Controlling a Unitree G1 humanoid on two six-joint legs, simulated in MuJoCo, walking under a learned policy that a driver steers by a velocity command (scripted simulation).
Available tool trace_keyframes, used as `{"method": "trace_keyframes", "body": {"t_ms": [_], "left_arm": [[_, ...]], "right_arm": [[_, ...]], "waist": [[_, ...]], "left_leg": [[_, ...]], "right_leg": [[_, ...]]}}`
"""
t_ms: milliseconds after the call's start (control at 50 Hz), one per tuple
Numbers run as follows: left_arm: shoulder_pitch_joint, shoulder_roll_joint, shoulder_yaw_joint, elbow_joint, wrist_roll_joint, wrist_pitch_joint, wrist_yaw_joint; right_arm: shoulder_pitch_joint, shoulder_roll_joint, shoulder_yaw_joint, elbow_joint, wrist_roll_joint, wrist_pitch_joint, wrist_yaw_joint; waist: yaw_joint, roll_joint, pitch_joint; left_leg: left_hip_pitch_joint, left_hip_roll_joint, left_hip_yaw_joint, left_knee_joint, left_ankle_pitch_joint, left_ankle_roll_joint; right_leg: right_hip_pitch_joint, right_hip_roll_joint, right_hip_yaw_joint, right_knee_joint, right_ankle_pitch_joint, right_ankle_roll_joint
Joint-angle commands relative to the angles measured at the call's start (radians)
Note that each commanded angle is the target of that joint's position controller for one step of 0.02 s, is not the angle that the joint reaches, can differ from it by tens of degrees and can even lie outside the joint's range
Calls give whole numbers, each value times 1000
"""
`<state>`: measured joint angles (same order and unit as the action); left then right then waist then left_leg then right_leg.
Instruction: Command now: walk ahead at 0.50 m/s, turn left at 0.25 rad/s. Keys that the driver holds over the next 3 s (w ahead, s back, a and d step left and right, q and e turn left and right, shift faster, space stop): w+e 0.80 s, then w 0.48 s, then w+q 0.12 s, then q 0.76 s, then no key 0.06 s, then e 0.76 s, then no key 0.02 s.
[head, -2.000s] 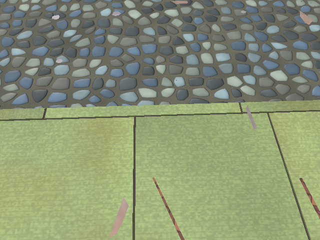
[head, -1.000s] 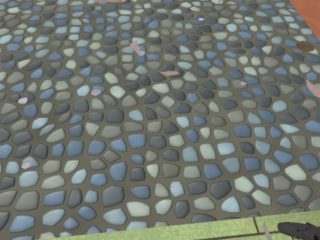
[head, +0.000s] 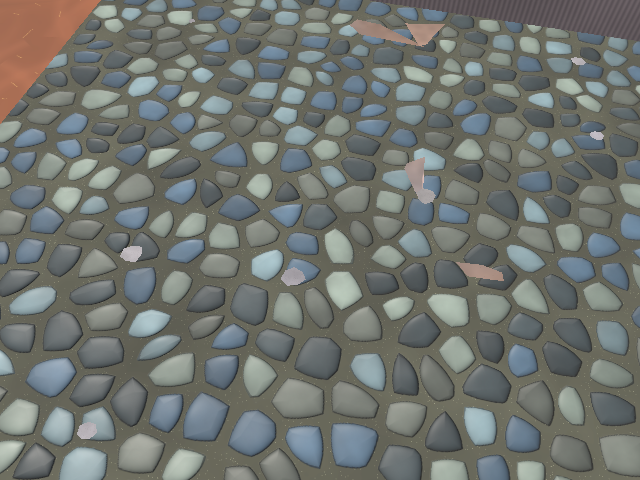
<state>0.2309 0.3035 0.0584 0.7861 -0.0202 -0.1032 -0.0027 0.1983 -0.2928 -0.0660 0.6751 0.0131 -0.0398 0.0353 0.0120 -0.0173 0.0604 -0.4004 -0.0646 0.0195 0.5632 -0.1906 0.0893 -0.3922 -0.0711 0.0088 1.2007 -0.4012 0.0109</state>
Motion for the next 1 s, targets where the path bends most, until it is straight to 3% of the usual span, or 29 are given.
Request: {"method": "trace_keyframes", "body": {"t_ms": [20, 60, 100, 220, 340, 400, 420, 440, 460, 480, 500, 520, 540, 560, 580, 640, 720, 780, 840, 880, 900, 920, 940, 960, 980, 1000], "left_arm": [[23, 122, 28, -57, 8, -8, -1], [39, 90, 23, -42, 9, 18, -1], [-11, 71, 16, -53, 11, 33, 2], [-145, 41, 5, -80, -3, 23, -21], [-247, 22, -7, -146, -1, 16, -63], [-177, 59, 11, -159, 4, 22, -73], [-81, 95, 30, -143, 5, 26, -69], [72, 147, 57, -113, 3, 28, -57], [216, 236, 80, -94, 4, 39, -36], [182, 258, 80, -112, -6, 32, -35], [198, 180, 61, -111, -5, 35, -33], [162, 143, 51, -118, 2, 35, -27], [100, 135, 47, -127, 4, 33, -28], [47, 104, 38, -140, 5, 32, -25], [20, 99, 32, -157, 15, 34, -21], [4, 122, 40, -160, 11, 33, -7], [42, 156, 51, -143, -1, 46, 12], [102, 157, 53, -121, -7, 59, 15], [117, 138, 48, -111, -5, 63, 18], [106, 117, 42, -109, 3, 65, 16], [108, 78, 28, -113, 10, 62, 12], [156, 21, 6, -126, 28, 56, 10], [283, -4, -4, -134, -10, 45, 9], [233, 97, 13, -113, -19, 43, 12], [109, 135, 24, -133, -14, 44, 11], [44, 123, 21, -149, 0, 44, 12]], "right_arm": [[23, -87, -20, -61, -22, -27, -10], [35, -104, -22, -39, -21, -43, -13], [60, -119, -25, -11, -22, -54, -19], [92, -126, -20, 42, -26, -60, -34], [146, -137, -28, 101, -14, -29, -44], [117, -177, -37, 92, -10, -5, -63], [107, -187, -39, 87, -11, 4, -71], [86, -187, -36, 80, -8, 7, -78], [110, -137, -14, 56, -32, -8, -80], [198, -25, 22, 26, -39, -41, -54], [111, -125, 4, 20, -9, -81, -31], [20, -141, 2, -15, 25, -100, -20], [-12, -122, 7, -25, 12, -108, -23], [-23, -133, -2, -22, -15, -103, -30], [-2, -130, -5, -23, -23, -92, -30], [26, -96, 2, -25, -30, -63, -37], [-122, -50, 23, -59, -31, -61, -37], [-196, -67, 17, -79, -11, -71, -27], [-180, -106, -1, -75, -6, -84, -16], [-89, -121, -15, -50, -11, -93, -16], [2, -149, -28, -37, -24, -98, -22], [138, -209, -42, -26, -36, -99, -26], [226, -276, -66, 34, -31, -83, -14], [208, -179, -44, 18, -5, -82, -9], [159, -131, -30, 13, -4, -76, -13], [114, -118, -21, 5, -17, -71, -14]], "waist": [[-5, 83, -145], [5, 70, -126], [-8, 55, -81], [-71, 63, -11], [-106, 51, 29], [-46, 111, -58], [10, 124, -119], [98, 98, -197], [137, -48, -316], [38, -264, -428], [112, -124, -438], [111, -70, -299], [60, 44, -184], [29, 59, -136], [-3, 27, -109], [-34, -8, -82], [23, -43, -64], [60, -65, -78], [43, -92, -88], [-9, -109, -101], [-54, -88, -168], [-85, 57, -305], [-42, 402, -370], [-78, 243, -277], [-97, 144, -159], [-84, 78, -106]], "left_leg": [[297, 278, -361, -315, 191, 182], [243, 271, -272, -356, 289, 185], [239, 266, -203, -392, 324, 173], [295, 237, -29, -447, 265, 86], [531, 310, 30, -362, 452, 72], [576, 311, 73, -172, 949, 40], [557, 299, 90, -33, 1072, 24], [443, 266, 119, 182, 1015, -9], [183, 199, 130, 508, 585, -47], [-246, -41, -4, 859, -353, -116], [-358, 27, -167, 899, -337, -88], [-397, 75, -152, 846, -262, -71], [-374, 115, -133, 734, -206, -69], [-321, 145, -124, 640, -173, -80], [-263, 155, -121, 612, -156, -93], [-211, 161, -84, 463, -120, -148], [-112, 107, -54, 139, 176, -177], [-59, 67, -70, 10, 264, -173], [-39, 77, -99, -53, 205, -134], [75, 74, -70, -98, 160, -85], [228, 118, -101, -100, 142, -43], [485, 292, -299, -82, 122, 35], [700, 459, -777, -228, -181, 192], [655, 448, -827, -283, -410, 171], [547, 410, -670, -286, -369, 132], [442, 366, -552, -295, -236, 116]], "right_leg": [[-239, -88, 61, -37, 114, -13], [-223, -88, 45, -82, 165, 2], [-279, -90, 49, -162, 263, 16], [-282, -30, 36, -483, 571, -2], [-372, 12, -8, -620, 447, -51], [-224, 95, -101, -614, 277, -103], [-94, 131, -118, -615, 248, -128], [149, 145, -90, -683, 323, -170], [470, -49, 197, -676, 389, -248], [795, -273, 773, -798, 263, -465], [812, -247, 755, -863, 154, -421], [695, -211, 600, -877, 167, -372], [522, -169, 500, -899, 263, -341], [409, -135, 430, -916, 361, -324], [319, -112, 398, -943, 422, -328], [174, -77, 316, -978, 528, -333], [72, 11, 216, -958, 449, -259], [113, -6, 275, -916, 353, -230], [221, -59, 361, -832, 290, -205], [236, -52, 368, -751, 348, -177], [209, -2, 325, -614, 394, -146], [71, 76, 243, -326, 187, -105], [-257, 181, 138, -29, -177, -46], [-370, 122, 193, 78, -152, -41], [-402, 89, 172, 93, -60, -43], [-375, 57, 137, 65, 3, -42]]}}
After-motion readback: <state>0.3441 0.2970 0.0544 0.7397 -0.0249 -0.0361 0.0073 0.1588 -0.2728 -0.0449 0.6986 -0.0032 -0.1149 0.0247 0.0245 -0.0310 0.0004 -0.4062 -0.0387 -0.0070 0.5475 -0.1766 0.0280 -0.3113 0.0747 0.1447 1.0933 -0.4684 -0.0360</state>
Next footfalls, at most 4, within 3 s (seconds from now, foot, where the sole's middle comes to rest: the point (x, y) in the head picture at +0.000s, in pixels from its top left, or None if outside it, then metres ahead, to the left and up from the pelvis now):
0.44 right None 0.41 -0.15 -0.77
0.90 left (341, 348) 0.73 -0.03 -0.77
1.42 right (485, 305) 0.85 -0.38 -0.77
1.88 left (396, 244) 1.03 -0.17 -0.77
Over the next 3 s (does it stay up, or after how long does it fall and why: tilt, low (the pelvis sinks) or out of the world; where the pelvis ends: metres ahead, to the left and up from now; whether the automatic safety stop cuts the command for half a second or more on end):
stays up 0.93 -0.33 -0.01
